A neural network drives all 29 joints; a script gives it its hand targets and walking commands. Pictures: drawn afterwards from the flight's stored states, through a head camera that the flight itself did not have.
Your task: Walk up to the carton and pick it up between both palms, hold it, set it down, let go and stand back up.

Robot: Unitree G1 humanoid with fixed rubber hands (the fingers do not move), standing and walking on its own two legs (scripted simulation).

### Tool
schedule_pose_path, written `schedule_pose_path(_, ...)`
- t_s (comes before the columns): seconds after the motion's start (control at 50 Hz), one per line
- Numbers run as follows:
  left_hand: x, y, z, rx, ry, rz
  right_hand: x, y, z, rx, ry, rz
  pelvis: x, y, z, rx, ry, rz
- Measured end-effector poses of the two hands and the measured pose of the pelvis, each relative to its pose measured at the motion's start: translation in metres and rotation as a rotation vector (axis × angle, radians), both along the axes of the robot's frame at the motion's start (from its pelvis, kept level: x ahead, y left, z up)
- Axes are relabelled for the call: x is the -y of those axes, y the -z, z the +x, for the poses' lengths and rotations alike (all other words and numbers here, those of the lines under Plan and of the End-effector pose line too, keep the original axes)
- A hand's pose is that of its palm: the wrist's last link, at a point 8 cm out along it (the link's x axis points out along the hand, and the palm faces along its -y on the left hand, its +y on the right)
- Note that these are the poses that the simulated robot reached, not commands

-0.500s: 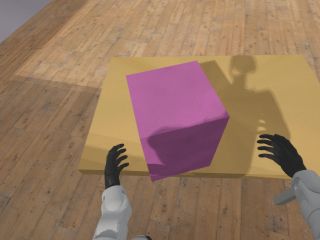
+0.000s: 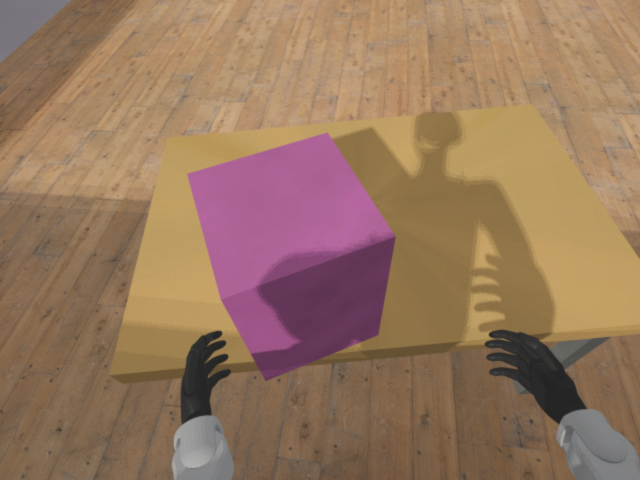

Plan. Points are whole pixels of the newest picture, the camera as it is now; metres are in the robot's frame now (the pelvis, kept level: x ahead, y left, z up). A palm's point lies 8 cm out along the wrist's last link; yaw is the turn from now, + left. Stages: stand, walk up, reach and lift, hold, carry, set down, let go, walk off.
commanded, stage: set down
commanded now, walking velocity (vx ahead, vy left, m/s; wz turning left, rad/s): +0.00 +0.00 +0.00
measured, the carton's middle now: (294, 264) +0.43 +0.09 -0.04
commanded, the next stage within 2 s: let go in 1.16 s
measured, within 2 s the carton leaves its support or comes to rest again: neither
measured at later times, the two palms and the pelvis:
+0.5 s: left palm (169, 408) +0.21 +0.23 -0.03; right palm (534, 384) +0.25 -0.22 -0.02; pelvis +0.00 +0.03 +0.01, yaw +0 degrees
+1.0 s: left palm (138, 426) +0.19 +0.27 -0.04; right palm (507, 432) +0.20 -0.18 -0.05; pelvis +0.01 +0.04 +0.02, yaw +1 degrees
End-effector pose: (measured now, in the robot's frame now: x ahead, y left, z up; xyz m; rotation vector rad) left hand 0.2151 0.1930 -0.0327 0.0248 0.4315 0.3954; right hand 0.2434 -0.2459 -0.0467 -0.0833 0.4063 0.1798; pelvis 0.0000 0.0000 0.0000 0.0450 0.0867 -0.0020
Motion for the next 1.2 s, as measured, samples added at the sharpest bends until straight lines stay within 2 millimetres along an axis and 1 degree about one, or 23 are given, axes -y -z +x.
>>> schedule_pose_path(0.06,-0.008,-0.003,-0.004,-0.016,0.026,0.002,-0.005,0.0,-0.008,-0.014,0.023,-0.012,-0.007,-0.004,0.004,0.005,-0.005,-0.007)
schedule_pose_path(0.12,-0.015,-0.002,-0.011,-0.041,0.053,0.0,-0.005,-0.001,-0.019,-0.029,0.058,-0.029,-0.015,-0.008,0.007,0.017,-0.002,-0.014)
schedule_pose_path(0.2,-0.023,0.008,-0.021,-0.092,0.065,-0.02,-0.005,-0.003,-0.033,-0.06,0.085,-0.056,-0.024,-0.009,0.006,0.04,0.012,-0.019)
schedule_pose_path(0.26,-0.028,0.018,-0.025,-0.145,0.06,-0.044,-0.005,-0.003,-0.036,-0.104,0.098,-0.07,-0.028,-0.01,0.004,0.05,0.017,-0.024)
schedule_pose_path(0.32,-0.031,0.022,-0.023,-0.164,0.063,-0.052,-0.009,-0.006,-0.031,-0.123,0.09,-0.079,-0.031,-0.009,0.001,0.05,0.017,-0.027)
schedule_pose_path(0.36,-0.032,0.02,-0.019,-0.15,0.062,-0.055,-0.013,-0.011,-0.023,-0.118,0.078,-0.078,-0.032,-0.009,0.001,0.045,0.016,-0.03)
schedule_pose_path(0.46,-0.035,0.004,-0.007,-0.065,0.053,-0.043,-0.026,-0.021,-0.001,-0.079,0.05,-0.062,-0.033,-0.01,0.002,0.039,0.004,-0.041)
schedule_pose_path(0.52,-0.036,-0.003,-0.006,-0.045,0.058,-0.033,-0.032,-0.022,0.007,-0.077,0.044,-0.06,-0.033,-0.012,0.005,0.047,-0.008,-0.048)
schedule_pose_path(0.56,-0.038,-0.003,-0.011,-0.056,0.061,-0.032,-0.035,-0.02,0.007,-0.084,0.044,-0.062,-0.032,-0.013,0.008,0.056,-0.017,-0.051)
schedule_pose_path(0.62,-0.04,0.005,-0.026,-0.106,0.068,-0.037,-0.039,-0.014,0.001,-0.105,0.052,-0.07,-0.031,-0.014,0.011,0.073,-0.031,-0.052)
schedule_pose_path(0.74,-0.053,0.032,-0.064,-0.271,0.095,-0.055,-0.048,0.0,-0.03,-0.161,0.095,-0.105,-0.028,-0.016,0.014,0.104,-0.044,-0.043)
schedule_pose_path(0.8,-0.063,0.038,-0.073,-0.319,0.105,-0.046,-0.054,0.005,-0.044,-0.185,0.121,-0.12,-0.028,-0.016,0.013,0.108,-0.043,-0.038)
schedule_pose_path(0.86,-0.071,0.035,-0.066,-0.324,0.119,-0.024,-0.059,0.007,-0.05,-0.202,0.142,-0.127,-0.03,-0.016,0.011,0.104,-0.039,-0.036)
schedule_pose_path(0.92,-0.075,0.026,-0.049,-0.299,0.147,-0.001,-0.062,0.006,-0.049,-0.203,0.158,-0.129,-0.033,-0.016,0.009,0.099,-0.033,-0.037)
schedule_pose_path(0.98,-0.076,0.015,-0.03,-0.268,0.183,0.016,-0.065,0.004,-0.045,-0.192,0.169,-0.125,-0.038,-0.018,0.01,0.098,-0.025,-0.039)
schedule_pose_path(1.04,-0.074,0.006,-0.018,-0.245,0.214,0.023,-0.067,0.002,-0.044,-0.18,0.173,-0.122,-0.042,-0.019,0.012,0.107,-0.018,-0.043)
schedule_pose_path(1.1,-0.071,0.007,-0.018,-0.267,0.239,0.009,-0.068,0.003,-0.048,-0.188,0.179,-0.131,-0.046,-0.021,0.015,0.124,-0.013,-0.045)
schedule_pose_path(1.14,-0.071,0.013,-0.024,-0.302,0.246,-0.008,-0.069,0.004,-0.052,-0.202,0.188,-0.139,-0.047,-0.022,0.016,0.137,-0.011,-0.045)
schedule_pose_path(1.2,-0.071,0.024,-0.039,-0.369,0.247,-0.032,-0.068,0.006,-0.06,-0.229,0.201,-0.157,-0.048,-0.022,0.018,0.152,-0.008,-0.043)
